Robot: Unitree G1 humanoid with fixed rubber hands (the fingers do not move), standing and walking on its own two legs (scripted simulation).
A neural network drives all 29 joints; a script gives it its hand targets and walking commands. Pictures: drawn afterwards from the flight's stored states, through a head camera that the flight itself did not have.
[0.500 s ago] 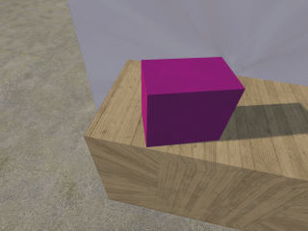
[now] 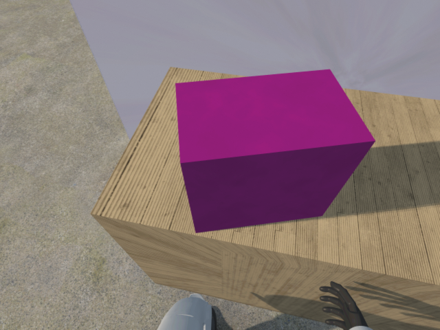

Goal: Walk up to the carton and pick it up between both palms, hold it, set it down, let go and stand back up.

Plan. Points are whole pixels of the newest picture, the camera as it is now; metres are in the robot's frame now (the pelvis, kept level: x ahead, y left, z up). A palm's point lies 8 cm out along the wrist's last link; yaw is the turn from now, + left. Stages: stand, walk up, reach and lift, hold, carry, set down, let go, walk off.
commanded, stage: walk up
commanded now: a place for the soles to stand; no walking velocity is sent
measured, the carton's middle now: (257, 157) +0.41 -0.02 +0.06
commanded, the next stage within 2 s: none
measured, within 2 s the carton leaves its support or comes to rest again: neither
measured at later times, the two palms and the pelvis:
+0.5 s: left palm (87, 293) +0.18 +0.29 -0.09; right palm out of the picture +0.12 -0.26 -0.11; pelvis +0.02 +0.02 +0.00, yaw -8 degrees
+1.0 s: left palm (106, 296) +0.17 +0.25 -0.08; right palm out of the picture +0.05 -0.24 -0.09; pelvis +0.00 +0.03 +0.02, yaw -12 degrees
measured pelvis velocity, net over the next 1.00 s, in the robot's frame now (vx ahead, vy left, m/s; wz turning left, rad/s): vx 0.00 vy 0.03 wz -0.21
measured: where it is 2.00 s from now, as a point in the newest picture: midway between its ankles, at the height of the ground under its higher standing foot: outside the picture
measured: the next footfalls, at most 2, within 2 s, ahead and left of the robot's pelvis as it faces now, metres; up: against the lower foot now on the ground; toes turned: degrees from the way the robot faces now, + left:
right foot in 0.18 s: +0.04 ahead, -0.12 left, +0.00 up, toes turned -7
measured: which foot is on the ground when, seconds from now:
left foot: down 0.00-1.00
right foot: up 0.00-0.16, down 0.18-1.00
